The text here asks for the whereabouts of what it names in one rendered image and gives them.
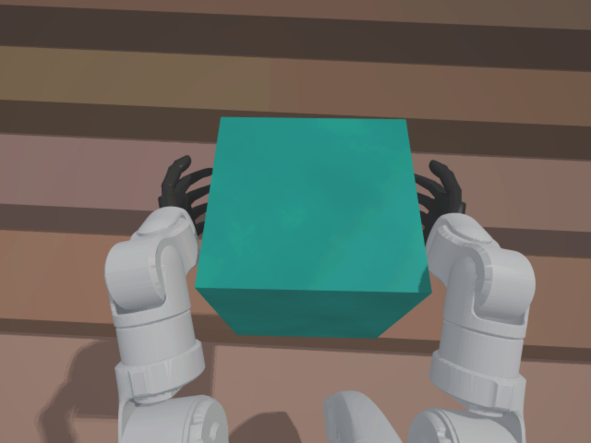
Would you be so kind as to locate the carton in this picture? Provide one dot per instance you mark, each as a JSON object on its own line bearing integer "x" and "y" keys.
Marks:
{"x": 312, "y": 227}

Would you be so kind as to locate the right robot hand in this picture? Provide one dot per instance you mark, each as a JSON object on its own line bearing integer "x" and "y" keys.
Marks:
{"x": 447, "y": 198}

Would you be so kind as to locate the right robot thigh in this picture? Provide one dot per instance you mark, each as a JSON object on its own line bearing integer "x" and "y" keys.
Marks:
{"x": 352, "y": 417}

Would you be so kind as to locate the robot left forearm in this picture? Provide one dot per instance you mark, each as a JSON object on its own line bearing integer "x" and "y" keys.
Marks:
{"x": 146, "y": 281}

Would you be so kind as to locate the left robot upper arm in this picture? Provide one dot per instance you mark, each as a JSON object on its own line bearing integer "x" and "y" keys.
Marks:
{"x": 193, "y": 419}

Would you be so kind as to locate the robot right forearm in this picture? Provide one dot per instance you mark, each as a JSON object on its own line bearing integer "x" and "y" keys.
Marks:
{"x": 489, "y": 292}

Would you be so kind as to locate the left robot hand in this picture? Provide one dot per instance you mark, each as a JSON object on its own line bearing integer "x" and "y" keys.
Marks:
{"x": 174, "y": 190}

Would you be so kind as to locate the right robot upper arm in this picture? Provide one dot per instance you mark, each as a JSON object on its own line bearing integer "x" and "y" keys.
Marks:
{"x": 437, "y": 425}

